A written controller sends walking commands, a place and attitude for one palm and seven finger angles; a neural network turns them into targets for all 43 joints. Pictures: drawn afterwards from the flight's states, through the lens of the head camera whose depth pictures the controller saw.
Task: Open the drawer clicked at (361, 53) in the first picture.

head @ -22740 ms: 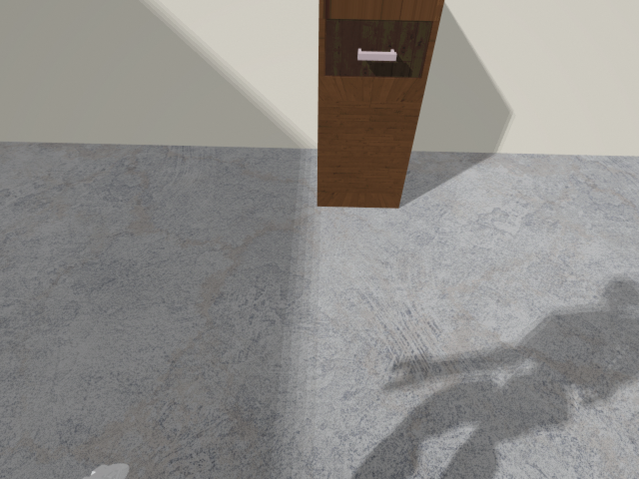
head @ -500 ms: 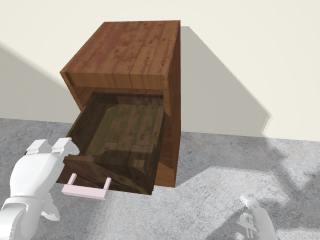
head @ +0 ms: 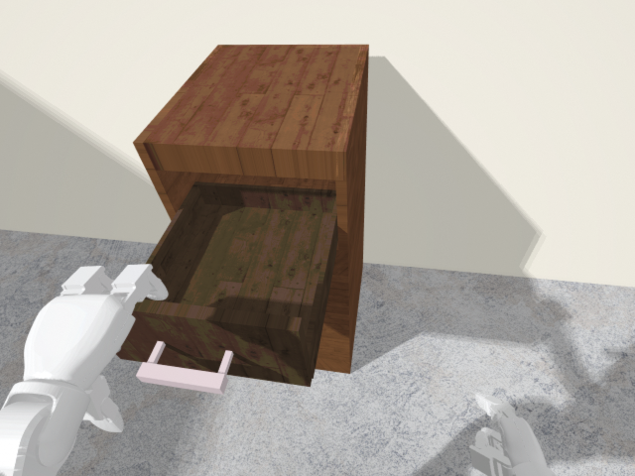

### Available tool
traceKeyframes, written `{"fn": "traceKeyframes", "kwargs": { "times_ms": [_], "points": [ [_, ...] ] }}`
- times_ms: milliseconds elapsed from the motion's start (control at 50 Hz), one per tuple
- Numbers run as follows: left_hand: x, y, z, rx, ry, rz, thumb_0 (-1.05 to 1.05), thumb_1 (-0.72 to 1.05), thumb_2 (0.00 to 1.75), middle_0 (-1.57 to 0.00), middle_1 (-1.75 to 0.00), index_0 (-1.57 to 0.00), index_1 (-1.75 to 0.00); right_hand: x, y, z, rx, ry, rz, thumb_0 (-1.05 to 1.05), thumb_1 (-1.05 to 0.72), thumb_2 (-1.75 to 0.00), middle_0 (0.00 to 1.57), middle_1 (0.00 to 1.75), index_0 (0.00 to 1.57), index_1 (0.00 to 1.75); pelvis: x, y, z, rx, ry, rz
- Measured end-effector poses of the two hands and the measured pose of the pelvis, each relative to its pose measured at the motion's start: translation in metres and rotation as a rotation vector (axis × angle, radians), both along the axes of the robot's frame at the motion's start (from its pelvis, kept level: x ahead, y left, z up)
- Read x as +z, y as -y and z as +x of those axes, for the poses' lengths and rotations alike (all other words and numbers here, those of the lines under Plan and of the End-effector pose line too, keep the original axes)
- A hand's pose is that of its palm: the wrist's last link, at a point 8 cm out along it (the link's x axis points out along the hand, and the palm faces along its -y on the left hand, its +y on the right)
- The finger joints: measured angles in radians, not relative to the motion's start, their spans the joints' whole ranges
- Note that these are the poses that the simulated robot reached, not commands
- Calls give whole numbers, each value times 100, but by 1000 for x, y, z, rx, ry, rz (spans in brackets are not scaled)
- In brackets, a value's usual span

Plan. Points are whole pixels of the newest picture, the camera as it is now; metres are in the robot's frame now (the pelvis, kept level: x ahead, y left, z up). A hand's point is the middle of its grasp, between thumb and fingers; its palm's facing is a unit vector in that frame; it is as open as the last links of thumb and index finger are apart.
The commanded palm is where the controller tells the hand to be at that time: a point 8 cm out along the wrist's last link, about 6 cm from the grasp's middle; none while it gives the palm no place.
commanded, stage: draw the hand back to the body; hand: left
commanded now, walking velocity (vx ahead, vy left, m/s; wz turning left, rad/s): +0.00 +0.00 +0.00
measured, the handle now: (187, 365) +0.25 +0.25 -0.05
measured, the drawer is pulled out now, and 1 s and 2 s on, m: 0.30 0.30 0.30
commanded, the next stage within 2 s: step back with the hand held close in 1.42 s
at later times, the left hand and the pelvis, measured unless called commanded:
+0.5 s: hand (121, 347) +0.19 +0.25 +0.12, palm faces +0.19 -0.55 -0.81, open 13.8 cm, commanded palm +0.15 +0.27 +0.17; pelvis +0.00 +0.00 +0.00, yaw +1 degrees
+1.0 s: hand (131, 331) +0.19 +0.22 +0.16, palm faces +0.39 -0.82 -0.40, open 10.6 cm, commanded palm +0.14 +0.26 +0.17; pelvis +0.01 -0.03 +0.00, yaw +1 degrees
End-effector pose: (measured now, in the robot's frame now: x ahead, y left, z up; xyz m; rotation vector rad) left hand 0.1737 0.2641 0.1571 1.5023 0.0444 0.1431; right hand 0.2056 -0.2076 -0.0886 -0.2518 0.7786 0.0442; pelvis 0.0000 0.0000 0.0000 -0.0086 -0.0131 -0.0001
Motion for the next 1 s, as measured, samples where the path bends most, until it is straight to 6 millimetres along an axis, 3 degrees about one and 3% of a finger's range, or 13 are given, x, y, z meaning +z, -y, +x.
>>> {"fn": "traceKeyframes", "kwargs": {
  "times_ms": [220, 440, 520, 600, 760, 1000],
  "points": [
    [5, -4, -2, 25, -10, 4, 0, -49, 30, -32, -120, -32, -120, 2, -7, 2, 7, 11, 21, 1, -91, -90, 21, 30, 20, 30, 1, -1, -2, 0, 8, 1],
    [10, -4, -9, 18, -14, 8, 0, -49, 30, -32, -120, -32, -120, 6, -1, 5, 9, 22, 6, 1, -91, -90, 21, 30, 20, 30, 1, 2, 0, 1, 9, 0],
    [4, -6, -12, 59, 170, -667, 0, -47, 31, -31, -119, -32, -119, 13, 0, 1, -34, 106, 23, 1, -91, -90, 21, 30, 20, 30, 2, 4, 1, 12, 43, -1],
    [6, 0, -15, 59, 336, -949, 0, -41, 34, -31, -115, -31, -115, 19, 1, -8, -35, 149, 13, 1, -91, -90, 21, 30, 20, 30, 4, 10, 8, 19, 61, -1],
    [18, 0, -14, 33, 429, -1014, -1, -19, 43, -29, -101, -29, -101, 15, 13, -20, -38, 132, 11, 1, -90, -90, 21, 30, 20, 30, 5, 18, 12, 23, 66, -2],
    [20, 11, -20, 37, 399, -995, 0, 21, 61, -26, -74, -26, -74, 12, 33, -16, -84, 144, 13, 1, -90, -90, 21, 30, 20, 30, 5, 25, 11, 20, 52, 1]
  ]
}}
